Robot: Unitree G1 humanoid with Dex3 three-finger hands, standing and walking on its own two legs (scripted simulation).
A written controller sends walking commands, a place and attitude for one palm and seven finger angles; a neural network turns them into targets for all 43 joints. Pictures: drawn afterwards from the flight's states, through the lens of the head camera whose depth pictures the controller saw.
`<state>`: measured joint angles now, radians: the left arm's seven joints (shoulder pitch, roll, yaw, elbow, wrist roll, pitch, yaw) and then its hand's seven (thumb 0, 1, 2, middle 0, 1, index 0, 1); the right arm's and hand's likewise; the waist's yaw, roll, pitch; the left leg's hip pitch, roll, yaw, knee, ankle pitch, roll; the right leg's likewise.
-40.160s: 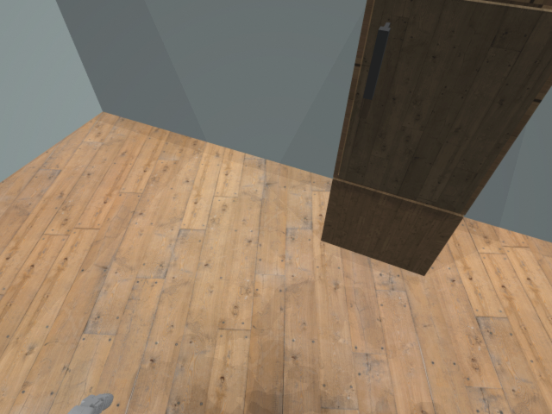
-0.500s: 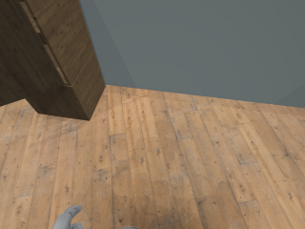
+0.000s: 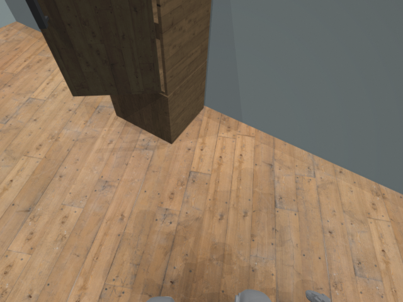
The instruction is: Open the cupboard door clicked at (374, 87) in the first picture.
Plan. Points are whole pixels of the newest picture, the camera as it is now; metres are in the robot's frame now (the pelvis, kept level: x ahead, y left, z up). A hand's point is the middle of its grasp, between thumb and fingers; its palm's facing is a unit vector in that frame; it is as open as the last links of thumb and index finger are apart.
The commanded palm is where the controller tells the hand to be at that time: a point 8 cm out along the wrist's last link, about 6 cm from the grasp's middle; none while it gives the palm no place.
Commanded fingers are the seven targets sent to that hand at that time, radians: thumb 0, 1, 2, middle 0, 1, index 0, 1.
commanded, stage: turn to face it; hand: left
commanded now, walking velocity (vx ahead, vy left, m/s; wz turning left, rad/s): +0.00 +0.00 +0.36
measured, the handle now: out of the picture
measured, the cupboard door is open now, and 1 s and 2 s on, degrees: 37 37 37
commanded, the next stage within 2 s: take the last steps up to it in 0.28 s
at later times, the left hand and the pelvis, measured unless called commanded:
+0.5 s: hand out of the picture +0.03 +0.15 -0.15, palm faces +0.24 -0.95 -0.22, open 7.3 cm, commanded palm none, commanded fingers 0.00 0.90 0.90 -0.20 -0.30 -0.20 -0.30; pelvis +0.03 -0.04 +0.01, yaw +12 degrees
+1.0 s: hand (83, 293) +0.14 +0.26 -0.15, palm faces +0.31 -0.93 -0.19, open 7.4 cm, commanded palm none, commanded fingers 0.00 0.90 0.90 -0.20 -0.30 -0.20 -0.30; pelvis +0.11 +0.06 +0.01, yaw +17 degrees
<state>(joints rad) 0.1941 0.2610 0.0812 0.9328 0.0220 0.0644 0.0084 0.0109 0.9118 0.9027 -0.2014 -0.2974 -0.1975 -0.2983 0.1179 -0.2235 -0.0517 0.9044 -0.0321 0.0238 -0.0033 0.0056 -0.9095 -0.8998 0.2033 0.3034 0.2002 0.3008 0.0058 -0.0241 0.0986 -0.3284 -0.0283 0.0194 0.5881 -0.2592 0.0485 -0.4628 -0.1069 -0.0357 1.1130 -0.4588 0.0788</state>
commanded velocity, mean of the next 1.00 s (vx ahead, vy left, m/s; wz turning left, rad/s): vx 0.19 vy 0.10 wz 0.20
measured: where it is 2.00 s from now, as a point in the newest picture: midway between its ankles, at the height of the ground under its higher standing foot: (148, 240)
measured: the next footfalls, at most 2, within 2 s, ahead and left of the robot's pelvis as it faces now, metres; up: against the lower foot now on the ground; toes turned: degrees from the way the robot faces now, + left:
right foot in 0.24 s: +0.06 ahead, -0.15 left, +0.00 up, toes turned +2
left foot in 0.66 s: +0.06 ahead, +0.10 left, +0.00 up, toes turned +20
